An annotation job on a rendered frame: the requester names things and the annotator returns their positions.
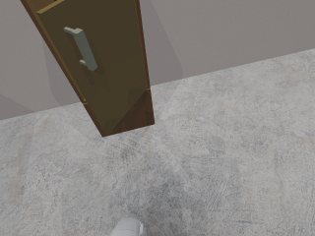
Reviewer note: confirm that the left robot thigh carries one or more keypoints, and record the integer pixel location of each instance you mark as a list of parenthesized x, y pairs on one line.
[(129, 226)]

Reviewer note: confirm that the cupboard door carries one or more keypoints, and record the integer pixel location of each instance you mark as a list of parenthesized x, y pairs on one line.
[(112, 31)]

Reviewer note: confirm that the handle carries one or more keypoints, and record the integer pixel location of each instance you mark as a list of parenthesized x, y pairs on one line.
[(84, 47)]

